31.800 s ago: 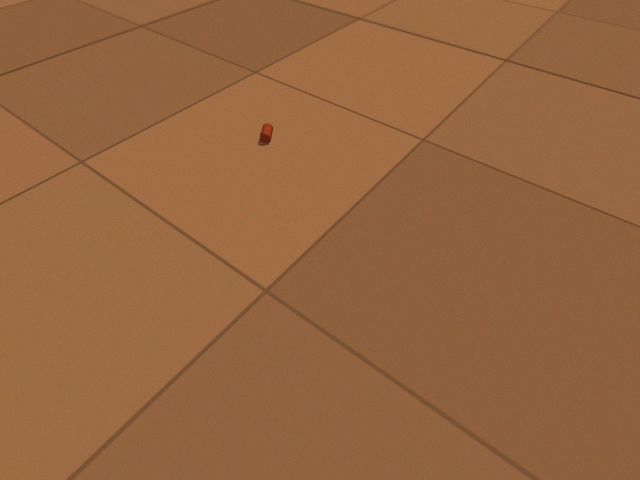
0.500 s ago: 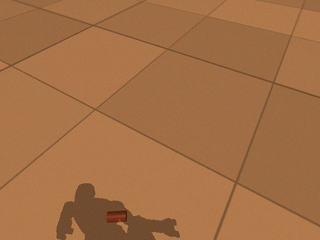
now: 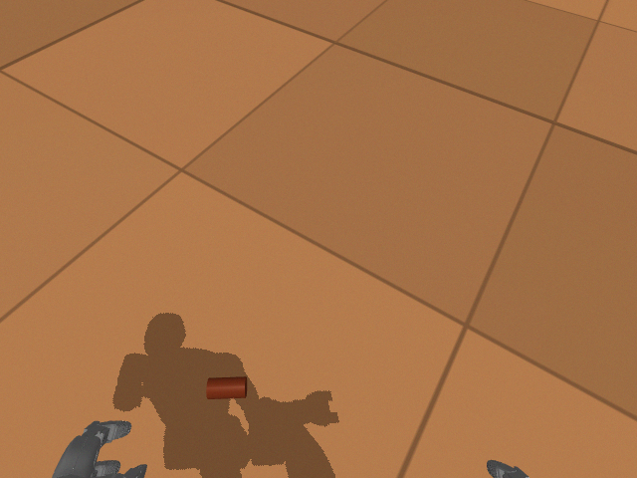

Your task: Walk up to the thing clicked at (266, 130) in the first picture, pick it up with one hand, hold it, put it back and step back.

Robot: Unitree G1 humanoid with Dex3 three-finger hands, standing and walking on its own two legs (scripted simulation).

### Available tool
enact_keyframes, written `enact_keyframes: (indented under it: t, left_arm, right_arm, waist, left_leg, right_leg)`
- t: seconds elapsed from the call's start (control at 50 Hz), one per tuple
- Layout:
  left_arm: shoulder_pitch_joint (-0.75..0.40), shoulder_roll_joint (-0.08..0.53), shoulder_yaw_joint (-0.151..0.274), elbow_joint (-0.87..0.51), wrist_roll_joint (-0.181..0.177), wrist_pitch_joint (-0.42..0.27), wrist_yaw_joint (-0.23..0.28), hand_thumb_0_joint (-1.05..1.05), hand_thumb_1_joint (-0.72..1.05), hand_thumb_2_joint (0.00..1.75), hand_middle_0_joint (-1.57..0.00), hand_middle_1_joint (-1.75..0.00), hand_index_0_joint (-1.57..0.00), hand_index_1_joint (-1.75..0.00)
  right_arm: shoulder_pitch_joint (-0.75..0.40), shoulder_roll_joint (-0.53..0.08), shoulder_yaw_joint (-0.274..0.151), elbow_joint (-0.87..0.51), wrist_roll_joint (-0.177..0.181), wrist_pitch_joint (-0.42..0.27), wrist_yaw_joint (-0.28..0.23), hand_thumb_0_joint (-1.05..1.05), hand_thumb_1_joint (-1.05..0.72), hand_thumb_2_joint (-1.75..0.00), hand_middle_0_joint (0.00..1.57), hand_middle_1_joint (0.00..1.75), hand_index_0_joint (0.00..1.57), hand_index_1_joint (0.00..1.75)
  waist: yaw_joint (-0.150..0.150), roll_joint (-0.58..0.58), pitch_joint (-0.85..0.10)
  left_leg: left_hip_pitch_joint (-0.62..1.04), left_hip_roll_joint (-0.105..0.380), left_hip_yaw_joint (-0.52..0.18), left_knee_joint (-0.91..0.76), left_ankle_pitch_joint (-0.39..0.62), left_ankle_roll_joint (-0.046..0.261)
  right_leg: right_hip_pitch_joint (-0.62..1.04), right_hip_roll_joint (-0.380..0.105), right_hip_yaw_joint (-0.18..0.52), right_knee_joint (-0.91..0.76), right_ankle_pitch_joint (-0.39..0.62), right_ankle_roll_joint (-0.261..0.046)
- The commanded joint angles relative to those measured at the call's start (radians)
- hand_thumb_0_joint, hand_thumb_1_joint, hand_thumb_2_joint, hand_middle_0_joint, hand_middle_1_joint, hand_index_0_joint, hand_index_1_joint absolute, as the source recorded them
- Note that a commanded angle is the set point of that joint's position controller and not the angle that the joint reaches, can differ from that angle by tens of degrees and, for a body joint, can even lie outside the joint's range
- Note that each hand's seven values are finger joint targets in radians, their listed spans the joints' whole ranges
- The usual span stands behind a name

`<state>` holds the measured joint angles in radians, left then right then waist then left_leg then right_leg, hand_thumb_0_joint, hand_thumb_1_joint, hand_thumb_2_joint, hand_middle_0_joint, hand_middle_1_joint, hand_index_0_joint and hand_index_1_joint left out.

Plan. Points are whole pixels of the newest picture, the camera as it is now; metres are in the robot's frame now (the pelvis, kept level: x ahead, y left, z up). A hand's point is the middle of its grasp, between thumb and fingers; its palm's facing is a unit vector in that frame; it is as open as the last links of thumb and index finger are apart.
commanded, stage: rise first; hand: left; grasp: from above
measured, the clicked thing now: (227, 387) +0.43 +0.23 -0.73
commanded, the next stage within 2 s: none
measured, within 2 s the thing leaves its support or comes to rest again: neither
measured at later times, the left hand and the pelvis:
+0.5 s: hand out of the picture +0.13 +0.26 -0.21, palm faces -0.20 -0.85 -0.49, open 14.0 cm; pelvis +0.00 +0.01 -0.07, yaw +0 degrees
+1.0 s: hand (162, 441) +0.25 +0.29 -0.43, palm faces -0.45 -0.38 -0.80, open 13.7 cm; pelvis -0.08 +0.00 -0.29, yaw -2 degrees
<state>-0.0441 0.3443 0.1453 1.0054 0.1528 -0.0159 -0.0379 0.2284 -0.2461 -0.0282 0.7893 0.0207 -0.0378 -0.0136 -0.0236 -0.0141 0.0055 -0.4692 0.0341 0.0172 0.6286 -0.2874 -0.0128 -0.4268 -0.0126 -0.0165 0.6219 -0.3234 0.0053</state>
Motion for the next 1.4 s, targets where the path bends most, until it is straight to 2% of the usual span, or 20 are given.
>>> enact_keyframes:
  t: [0.0, 0.1, 0.24, 0.38, 0.44, 0.54, 0.62, 0.68, 0.78, 0.8, 0.84, 0.96, 1.0, 1.04, 1.08, 1.16, 1.22, 1.24, 1.34, 1.38]
  left_arm:
    - [0.074, 0.159, 0.03, -0.138, 0.043, 0.045, 0.039, 0.0, -0.36, 0.9, -0.18, -0.96, -0.18, -0.96]
    - [0.058, 0.149, 0.026, -0.239, 0.056, 0.083, 0.052, 0.0, -0.51, 0.93, -0.14, -1.0, -0.14, -1.01]
    - [0.169, 0.178, 0.062, -0.484, 0.128, 0.062, 0.057, 0.0, -0.53, 0.96, -0.13, -0.99, -0.12, -1.0]
    - [0.301, 0.141, 0.045, -0.623, 0.148, 0.135, 0.071, 0.0, -0.55, 0.95, -0.14, -1.01, -0.13, -1.01]
    - [0.227, 0.152, 0.029, -0.609, 0.171, 0.149, 0.071, 0.0, -0.54, 0.93, -0.13, -1.01, -0.13, -1.01]
    - [0.088, 0.193, 0.042, -0.481, 0.281, 0.066, 0.075, 0.0, -0.51, 0.92, -0.13, -0.99, -0.13, -0.99]
    - [0.027, 0.192, -0.004, -0.518, 0.366, -0.038, 0.091, 0.0, -0.47, 0.9, -0.17, -0.97, -0.17, -0.97]
    - [-0.026, 0.273, 0.035, -0.478, 0.439, -0.091, 0.13, 0.0, -0.49, 0.92, -0.19, -0.95, -0.17, -0.97]
    - [-0.115, 0.342, 0.069, -0.461, 0.539, -0.102, 0.198, 0.0, -0.53, 0.95, -0.16, -0.99, -0.15, -1.0]
    - [-0.16, 0.367, 0.082, -0.444, 0.556, -0.098, 0.208, 0.0, -0.52, 0.94, -0.17, -0.99, -0.16, -1.0]
    - [-0.265, 0.36, 0.05, -0.42, 0.581, -0.099, 0.212, 0.0, -0.51, 0.94, -0.16, -1.0, -0.16, -1.0]
    - [-0.534, 0.465, 0.044, -0.255, 0.673, -0.158, 0.198, 0.0, -0.43, 0.87, -0.25, -0.9, -0.24, -0.9]
    - [-0.619, 0.466, 0.012, -0.236, 0.709, -0.186, 0.199, 0.0, -0.41, 0.88, -0.24, -0.9, -0.24, -0.9]
    - [-0.661, 0.502, 0.02, -0.195, 0.745, -0.209, 0.207, 0.0, -0.36, 0.87, -0.25, -0.88, -0.24, -0.88]
    - [-0.711, 0.561, 0.046, -0.168, 0.78, -0.227, 0.225, 0.0, -0.36, 0.87, -0.25, -0.87, -0.25, -0.87]
    - [-0.772, 0.553, 0.031, -0.076, 0.853, -0.247, 0.268, 0.0, -0.39, 0.93, -0.17, -0.92, -0.17, -0.92]
    - [-0.818, 0.597, 0.039, -0.039, 0.898, -0.248, 0.303, 0.0, -0.41, 0.93, -0.17, -0.9, -0.17, -0.9]
    - [-0.861, 0.596, 0.025, -0.036, 0.916, -0.25, 0.313, 0.0, -0.4, 0.92, -0.18, -0.89, -0.18, -0.89]
    - [-0.924, 0.597, 0.003, 0.041, 0.975, -0.244, 0.354, 0.0, -0.39, 0.91, -0.21, -0.83, -0.2, -0.84]
    - [-0.929, 0.615, 0.011, 0.06, 0.997, -0.242, 0.362, 0.0, -0.4, 0.92, -0.22, -0.81, -0.2, -0.83]
  right_arm:
    - [-0.006, -0.172, -0.068, -0.186, 0.005, -0.033, -0.009, 0.0, -0.9, -0.9, 0.2, 0.3, 0.2, 0.3]
    - [-0.002, -0.167, -0.071, -0.235, 0.002, -0.057, -0.004, 0.0, -0.9, -0.9, 0.2, 0.3, 0.2, 0.3]
    - [0.011, -0.154, -0.075, -0.285, -0.012, -0.1, -0.012, 0.0, -0.89, -0.9, 0.2, 0.3, 0.2, 0.3]
    - [-0.008, -0.143, -0.074, -0.333, -0.008, -0.113, -0.014, 0.0, -0.93, -0.91, 0.2, 0.3, 0.2, 0.3]
    - [-0.022, -0.148, -0.07, -0.329, -0.012, -0.125, -0.016, 0.0, -0.93, -0.91, 0.2, 0.3, 0.2, 0.3]
    - [-0.06, -0.148, -0.064, -0.327, -0.027, -0.156, -0.002, 0.0, -0.91, -0.9, 0.2, 0.3, 0.2, 0.3]
    - [-0.069, -0.174, -0.079, -0.32, -0.025, -0.177, 0.018, 0.0, -0.89, -0.9, 0.2, 0.3, 0.2, 0.3]
    - [-0.077, -0.194, -0.087, -0.298, -0.021, -0.172, 0.028, 0.0, -0.91, -0.9, 0.2, 0.3, 0.2, 0.3]
    - [-0.079, -0.212, -0.104, -0.266, -0.012, -0.145, 0.042, 0.0, -0.94, -0.91, 0.2, 0.3, 0.2, 0.3]
    - [-0.073, -0.214, -0.103, -0.253, -0.013, -0.139, 0.044, 0.0, -0.94, -0.91, 0.2, 0.3, 0.2, 0.3]
    - [-0.063, -0.211, -0.105, -0.224, -0.017, -0.134, 0.046, 0.0, -0.94, -0.91, 0.2, 0.3, 0.2, 0.3]
    - [-0.03, -0.21, -0.109, -0.178, -0.033, -0.12, 0.051, 0.0, -0.94, -0.91, 0.2, 0.3, 0.2, 0.3]
    - [-0.023, -0.208, -0.106, -0.169, -0.038, -0.117, 0.051, 0.0, -0.92, -0.91, 0.2, 0.3, 0.2, 0.3]
    - [-0.02, -0.21, -0.105, -0.161, -0.041, -0.11, 0.052, 0.0, -0.89, -0.9, 0.2, 0.3, 0.2, 0.3]
    - [-0.016, -0.218, -0.097, -0.151, -0.046, -0.1, 0.053, 0.0, -0.89, -0.9, 0.2, 0.3, 0.2, 0.3]
    - [0.01, -0.221, -0.086, -0.128, -0.055, -0.071, 0.058, 0.0, -0.86, -0.89, 0.2, 0.3, 0.2, 0.3]
    - [0.012, -0.223, -0.077, -0.119, -0.067, -0.049, 0.065, 0.0, -0.88, -0.9, 0.2, 0.3, 0.2, 0.3]
    - [0.018, -0.225, -0.075, -0.116, -0.071, -0.042, 0.067, 0.0, -0.88, -0.9, 0.2, 0.3, 0.2, 0.3]
    - [0.025, -0.233, -0.068, -0.089, -0.088, -0.023, 0.074, 0.0, -0.89, -0.9, 0.2, 0.3, 0.2, 0.3]
    - [0.032, -0.237, -0.065, -0.082, -0.091, -0.016, 0.079, 0.0, -0.89, -0.9, 0.2, 0.3, 0.2, 0.3]
  waist:
    - [0.032, 0.051, -0.223]
    - [0.002, 0.001, -0.204]
    - [0.012, 0.099, -0.369]
    - [-0.004, 0.068, -0.368]
    - [-0.031, 0.055, -0.336]
    - [-0.028, 0.073, -0.352]
    - [-0.017, 0.123, -0.521]
    - [-0.011, 0.131, -0.6]
    - [0.026, 0.164, -0.727]
    - [0.019, 0.157, -0.735]
    - [0.001, 0.134, -0.762]
    - [-0.012, 0.042, -0.779]
    - [-0.026, 0.07, -0.774]
    - [-0.023, 0.062, -0.761]
    - [-0.014, 0.091, -0.765]
    - [-0.04, 0.109, -0.739]
    - [-0.034, 0.14, -0.735]
    - [-0.053, 0.151, -0.734]
    - [-0.078, 0.204, -0.703]
    - [-0.069, 0.225, -0.717]
  left_leg:
    - [0.058, -0.044, 0.006, 0.006, 0.189, 0.01]
    - [-0.061, -0.03, -0.007, 0.115, 0.09, 0.017]
    - [-0.099, -0.015, -0.02, 0.284, 0.169, 0.015]
    - [-0.195, -0.014, -0.033, 0.349, 0.122, 0.025]
    - [-0.269, -0.01, -0.032, 0.405, 0.079, 0.028]
    - [-0.48, -0.018, -0.037, 0.588, -0.008, 0.028]
    - [-0.54, -0.02, -0.054, 0.702, -0.016, 0.019]
    - [-0.611, -0.017, -0.069, 0.81, 0.022, 0.021]
    - [-0.675, -0.017, -0.072, 0.929, 0.076, 0.019]
    - [-0.712, -0.017, -0.069, 0.957, 0.077, 0.021]
    - [-0.765, -0.016, -0.063, 1.013, 0.051, 0.026]
    - [-1.026, -0.023, -0.032, 1.162, -0.211, 0.042]
    - [-1.063, -0.023, -0.029, 1.181, -0.271, 0.036]
    - [-1.117, -0.026, -0.028, 1.204, -0.312, 0.039]
    - [-1.131, -0.026, -0.035, 1.222, -0.338, 0.037]
    - [-1.168, -0.025, -0.048, 1.258, -0.35, 0.037]
    - [-1.184, -0.028, -0.045, 1.286, -0.346, 0.039]
    - [-1.198, -0.029, -0.048, 1.293, -0.355, 0.038]
    - [-1.182, -0.023, -0.07, 1.312, -0.36, 0.033]
    - [-1.175, -0.023, -0.073, 1.323, -0.335, 0.029]
  right_leg:
    - [0.01, 0.023, -0.019, -0.011, 0.18, -0.025]
    - [-0.14, 0.028, -0.024, 0.094, 0.079, -0.021]
    - [-0.276, 0.022, -0.017, 0.283, 0.123, -0.023]
    - [-0.325, 0.024, -0.017, 0.324, 0.099, -0.02]
    - [-0.398, 0.022, -0.016, 0.37, 0.065, -0.019]
    - [-0.635, 0.018, -0.015, 0.57, -0.022, -0.023]
    - [-0.791, 0.023, -0.019, 0.728, -0.045, -0.028]
    - [-0.9, 0.024, -0.024, 0.841, -0.019, -0.028]
    - [-1.024, 0.026, -0.03, 0.967, 0.005, -0.035]
    - [-1.03, 0.026, -0.031, 0.985, 0.012, -0.034]
    - [-1.059, 0.028, -0.034, 1.01, 0.0, -0.031]
    - [-1.129, 0.037, -0.026, 1.058, -0.195, -0.026]
    - [-1.167, 0.038, -0.03, 1.081, -0.255, -0.029]
    - [-1.19, 0.043, -0.03, 1.092, -0.31, -0.03]
    - [-1.236, 0.045, -0.039, 1.125, -0.345, -0.034]
    - [-1.324, 0.051, -0.067, 1.189, -0.343, -0.04]
    - [-1.355, 0.052, -0.075, 1.216, -0.339, -0.045]
    - [-1.371, 0.052, -0.079, 1.23, -0.345, -0.045]
    - [-1.454, 0.049, -0.103, 1.295, -0.324, -0.049]
    - [-1.475, 0.05, -0.109, 1.319, -0.303, -0.052]
